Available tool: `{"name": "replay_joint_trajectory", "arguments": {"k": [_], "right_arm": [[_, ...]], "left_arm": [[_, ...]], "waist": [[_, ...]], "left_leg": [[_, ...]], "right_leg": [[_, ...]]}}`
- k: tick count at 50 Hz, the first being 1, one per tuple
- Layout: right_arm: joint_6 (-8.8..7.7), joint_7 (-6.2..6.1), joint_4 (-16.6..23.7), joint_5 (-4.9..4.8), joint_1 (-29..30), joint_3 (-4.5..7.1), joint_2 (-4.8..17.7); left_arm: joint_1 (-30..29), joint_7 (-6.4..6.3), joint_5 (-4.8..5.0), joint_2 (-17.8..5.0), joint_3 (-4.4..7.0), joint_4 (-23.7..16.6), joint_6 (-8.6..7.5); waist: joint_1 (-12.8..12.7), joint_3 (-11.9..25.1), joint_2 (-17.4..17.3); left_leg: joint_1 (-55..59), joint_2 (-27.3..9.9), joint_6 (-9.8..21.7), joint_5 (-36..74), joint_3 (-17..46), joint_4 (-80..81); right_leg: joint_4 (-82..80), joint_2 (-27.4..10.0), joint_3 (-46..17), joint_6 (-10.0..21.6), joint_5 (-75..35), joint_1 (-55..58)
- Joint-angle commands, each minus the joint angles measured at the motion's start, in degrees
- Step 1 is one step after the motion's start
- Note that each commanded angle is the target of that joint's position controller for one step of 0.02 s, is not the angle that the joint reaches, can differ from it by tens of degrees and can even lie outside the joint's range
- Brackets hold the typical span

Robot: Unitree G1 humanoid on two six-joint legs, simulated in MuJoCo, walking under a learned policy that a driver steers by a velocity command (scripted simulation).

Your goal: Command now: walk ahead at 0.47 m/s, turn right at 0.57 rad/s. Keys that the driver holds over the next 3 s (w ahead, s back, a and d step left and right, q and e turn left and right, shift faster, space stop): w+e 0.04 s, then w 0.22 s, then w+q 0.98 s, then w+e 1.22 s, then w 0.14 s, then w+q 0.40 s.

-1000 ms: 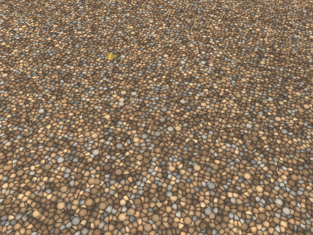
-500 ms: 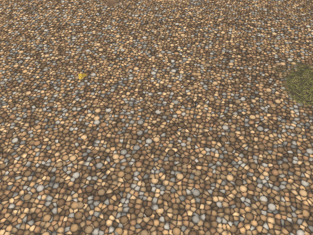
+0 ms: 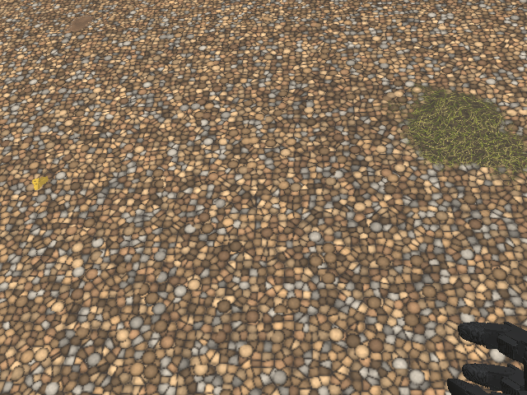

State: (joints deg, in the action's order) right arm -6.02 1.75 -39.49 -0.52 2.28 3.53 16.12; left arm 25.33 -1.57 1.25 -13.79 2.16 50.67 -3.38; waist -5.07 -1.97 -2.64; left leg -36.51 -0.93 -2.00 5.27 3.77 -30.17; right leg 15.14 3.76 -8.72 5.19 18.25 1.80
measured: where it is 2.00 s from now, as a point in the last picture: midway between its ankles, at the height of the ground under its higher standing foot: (267, 171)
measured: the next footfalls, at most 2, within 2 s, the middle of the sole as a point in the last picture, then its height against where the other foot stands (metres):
left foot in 0.12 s outside the picture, level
right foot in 0.58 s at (386, 376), level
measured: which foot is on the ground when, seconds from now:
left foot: up 0.00-0.10, down 0.12-0.58, up 0.60-1.00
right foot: down 0.00-0.12, up 0.14-0.56, down 0.58-1.00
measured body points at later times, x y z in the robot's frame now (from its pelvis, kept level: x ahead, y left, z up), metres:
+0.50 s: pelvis +0.30 +0.00 +0.00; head +0.34 -0.01 +0.45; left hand +0.56 +0.21 -0.07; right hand +0.26 -0.28 -0.13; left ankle +0.25 +0.13 -0.74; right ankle +0.46 -0.16 -0.71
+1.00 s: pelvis +0.56 -0.03 -0.01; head +0.59 -0.02 +0.44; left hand +0.52 +0.26 -0.13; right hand +0.83 -0.22 -0.09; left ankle +0.70 +0.14 -0.70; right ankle +0.48 -0.16 -0.74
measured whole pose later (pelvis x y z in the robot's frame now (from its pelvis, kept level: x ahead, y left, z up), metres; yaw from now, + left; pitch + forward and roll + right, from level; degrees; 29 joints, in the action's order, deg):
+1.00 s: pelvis +0.56 -0.03 -0.01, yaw +14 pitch +1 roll -3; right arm -1.5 2.8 -39.1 -1.3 -5.4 3.1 16.2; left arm 19.3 -0.3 0.3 -16.9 4.5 48.2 -4.7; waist -5.2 -2.4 -2.4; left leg -37.3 -5.4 1.2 -1.3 0.3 -40.2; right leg 12.8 0.7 13.2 -0.1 17.3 3.7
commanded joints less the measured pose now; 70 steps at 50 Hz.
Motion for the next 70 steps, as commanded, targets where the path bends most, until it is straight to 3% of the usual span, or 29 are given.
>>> {"name": "replay_joint_trajectory", "arguments": {"k": [1,4,6,7,8,9,10,11,13,20,26,29,30,31,32,33,35,41,50,53,55,56,57,58,59,60,61,64,70], "right_arm": [[-1.79,0.78,6.75,-0.27,10.16,0.41,3.57],[-2.25,0.51,5.21,-0.25,3.55,1.35,6.23],[-2.17,-0.5,1.64,0.53,-12.88,2.84,9.86],[-1.71,-0.84,0.61,1.39,-21.6,3.45,13.49],[-1.36,0.17,-2.75,0.98,-24.65,3.56,13.17],[-1.28,0.11,-2.24,-0.28,-22.51,2.31,7.21],[-1.08,-0.18,-1.82,-0.49,-17.36,1.72,5.31],[-0.98,-0.12,-1.87,0.15,-14.63,1.43,5.33],[-1.18,-0.22,-2.9,1.49,-13.29,0.98,4.34],[-0.33,-1.25,-5.34,-0.85,-16.79,1.89,8.54],[1.34,-1.87,-7.34,-1.68,-23.14,2.12,10.09],[1.8,-1.99,-6.69,-0.6,-22.84,0.98,7.19],[1.71,-2.05,-4.72,1.18,-23.54,-0.59,2.54],[0.98,-2.1,-3.03,-1.3,-30.39,-1.15,0.46],[1.22,-2.4,-4.52,-2.44,-28.17,0.34,6.7],[1.54,-2.38,-3.82,-2.4,-23.84,1.04,8.41],[2.4,-2.36,-3.55,-1.29,-21.33,1.31,6.86],[4.32,-1.24,-0.21,-0.87,-16.53,0.78,3.04],[3.8,1.78,6.15,-0.88,-2.11,-0.17,2.69],[4.25,2.07,6.84,-0.76,-5.38,1.25,5.42],[4.79,0.99,2.83,-1.04,-21.45,4.5,10.86],[5.36,-0.36,1.5,-1.22,-26.92,6.09,16.56],[4.36,-0.05,3.76,-1.01,-24.3,5.79,19.27],[3.55,0.39,3.85,-0.71,-24.46,4.24,13.84],[2.86,0.43,3.33,-0.56,-22.64,3.55,11.56],[2.56,0.37,3.54,-0.69,-18.9,3.08,10.11],[2.45,0.18,4.19,-0.41,-15.79,2.49,8.18],[1.92,-0.5,4.19,0.39,-13.72,1.84,6.79],[1.33,-1.57,0.11,0.5,-17.79,1.45,8.07]], "left_arm": [[3.18,-0.89,0.42,-10.3,2.97,-1.99,0.26],[1.35,-1.12,-0.25,-10.86,3.69,-2.83,0.98],[-1.06,-0.39,-1.24,-10.08,3.09,-4.55,1.28],[3.19,-0.03,-2.84,-5.53,1.7,-5.1,0.94],[12.66,0.58,0.1,-1.29,0.46,-3.95,0.3],[7.02,0.48,1.33,-8.42,1.74,-3.5,-0.05],[-1.82,0.49,1.48,-11.08,2.41,-5.81,-0.3],[-6.35,0.34,0.61,-10.26,2.3,-6.97,-0.62],[-7.0,0.79,-0.26,-8.31,2.41,-7.84,-0.85],[-18.01,1.77,-1.71,-3.95,0.06,-12.75,-2.02],[-24.41,2.6,-0.53,-7.93,1.12,-15.37,-3.07],[-11.84,1.76,-1.0,-12.49,3.54,-12.8,-3.36],[-2.3,1.17,-1.7,-16.91,4.61,-12.03,-2.94],[-1.3,1.84,-2.28,-19.03,5.01,-10.88,-2.15],[-4.02,2.17,-1.8,-12.81,3.62,-11.71,-2.25],[-6.92,2.2,-1.35,-9.81,2.73,-11.92,-2.37],[-12.41,2.51,-1.82,-6.93,1.94,-11.64,-2.54],[-12.62,1.76,-1.83,-8.7,3.25,-8.81,-3.79],[-7.3,0.96,-0.24,-13.15,4.74,-5.54,-1.46],[-7.68,0.47,0.31,-15.57,5.38,-5.67,-0.18],[-8.42,0.0,0.45,-15.08,4.94,-6.3,0.42],[-5.92,0.08,-1.71,-9.78,3.23,-8.24,-0.13],[-4.39,0.74,-1.81,-6.06,1.46,-11.17,-2.2],[-11.53,1.54,0.29,-11.6,2.69,-12.29,-3.83],[-14.2,1.82,1.32,-11.78,2.59,-13.5,-4.7],[-13.95,1.32,0.16,-11.04,2.5,-12.78,-5.0],[-13.29,0.97,-1.26,-11.68,2.97,-12.26,-4.67],[-9.67,1.4,-1.8,-9.9,2.74,-10.81,-2.64],[-18.66,2.14,-0.84,-6.48,1.08,-12.41,-2.08]], "waist": [[-0.26,-3.29,8.15],[3.21,0.0,10.72],[11.23,12.77,11.15],[11.26,22.67,0.24],[7.2,28.55,-18.76],[9.19,19.57,-9.12],[9.66,9.95,-2.33],[8.28,4.89,3.0],[5.09,3.07,0.65],[6.33,-0.62,-0.36],[7.16,0.68,-1.95],[-0.13,7.46,-0.88],[-3.07,16.88,8.68],[0.96,21.44,25.51],[0.11,14.7,15.63],[0.28,8.63,11.55],[3.19,3.67,8.41],[4.72,0.34,6.02],[0.75,-3.53,4.87],[4.45,0.87,7.67],[13.38,9.53,6.22],[12.86,14.16,-4.68],[8.55,22.6,-11.42],[12.42,20.02,-3.55],[11.25,12.37,-2.44],[8.22,7.93,2.24],[6.12,5.82,1.68],[3.49,5.37,0.27],[7.77,1.24,-0.89]], "left_leg": [[0.75,1.84,0.77,1.26,-0.78,4.09],[10.26,3.0,3.29,-4.33,-2.43,4.35],[34.89,-0.37,8.27,-4.12,-1.15,2.58],[54.71,-12.08,13.44,-6.63,13.94,-1.56],[66.4,-23.0,21.1,-21.47,41.75,8.93],[59.22,-19.87,18.06,-30.92,40.13,13.17],[48.94,-17.56,15.92,-27.87,29.68,14.36],[39.73,-15.51,15.33,-19.45,23.53,15.9],[31.74,-12.41,15.33,-10.33,16.39,18.26],[23.26,-8.15,15.98,-5.97,7.47,23.19],[26.91,-9.96,11.84,-9.43,10.85,16.97],[22.32,-4.98,7.7,-7.43,8.35,-0.09],[13.16,-0.07,5.08,-23.18,3.38,-18.95],[-2.62,3.8,3.65,-40.67,1.54,-34.04],[-7.21,0.34,3.37,-37.07,4.83,-40.82],[-8.39,-1.44,3.59,-31.56,4.07,-41.44],[-4.71,-4.83,2.77,-24.51,3.19,-37.95],[-4.62,-6.8,1.22,-14.73,2.48,-28.93],[-2.52,-4.15,4.57,-7.7,-5.1,-7.49],[6.53,1.0,8.01,-15.97,-9.69,-6.54],[30.43,5.1,12.0,-13.25,-9.44,-1.52],[49.16,-6.87,17.22,-13.79,10.4,-0.64],[60.1,-18.38,27.59,-24.78,43.37,9.27],[58.56,-17.71,24.43,-26.12,40.36,13.45],[51.23,-15.73,22.31,-22.67,31.88,13.77],[42.55,-12.94,20.22,-16.81,25.55,13.77],[36.1,-10.94,19.17,-10.51,21.05,14.4],[27.79,-9.36,19.37,1.28,14.14,17.22],[26.25,-6.04,14.65,0.97,2.15,20.15]], "right_leg": [[-0.77,-13.62,-10.22,4.67,-21.41,-1.85],[5.6,-14.23,-9.81,3.31,-38.02,0.5],[24.5,-10.01,-7.22,0.7,-46.22,-5.14],[41.91,-3.72,-4.84,-1.2,-22.56,-19.01],[58.14,2.66,-3.77,-3.81,15.9,-36.18],[62.15,-1.6,-4.59,-3.52,12.65,-40.88],[60.83,-3.72,-2.05,-3.34,7.24,-41.75],[58.62,-5.75,-0.42,-3.3,3.86,-39.86],[53.81,-8.9,0.47,-3.08,1.03,-35.76],[26.71,-9.1,5.86,-6.33,-11.73,-32.89],[14.23,-5.57,5.07,-6.32,-18.18,-23.9],[11.3,-8.46,3.85,-2.22,-13.64,-4.09],[12.26,-20.53,-7.96,1.14,-12.11,10.36],[3.72,-29.56,-32.44,8.41,2.25,18.57],[1.29,-27.17,-30.79,7.22,9.19,13.18],[1.06,-25.15,-21.13,5.42,5.7,7.16],[-1.58,-20.56,-9.68,4.47,-6.47,-2.41],[-7.04,-19.4,4.99,5.88,-21.41,-6.48],[-4.87,-20.21,17.24,3.05,-28.07,1.67],[6.27,-20.22,20.09,1.22,-53.46,4.43],[28.58,-17.02,22.46,-1.87,-54.16,-4.62],[48.41,-12.17,22.39,-5.0,-18.79,-24.66],[63.76,-1.2,10.16,-6.98,17.08,-41.86],[65.47,-4.4,2.72,-5.97,13.69,-48.16],[61.97,-6.52,3.66,-4.8,8.49,-49.6],[56.73,-8.95,3.79,-4.8,4.39,-46.52],[52.28,-10.43,3.68,-5.29,1.91,-42.54],[47.31,-11.59,5.26,-7.38,-2.39,-36.3],[27.26,-10.89,7.68,-7.63,-24.13,-36.5]]}}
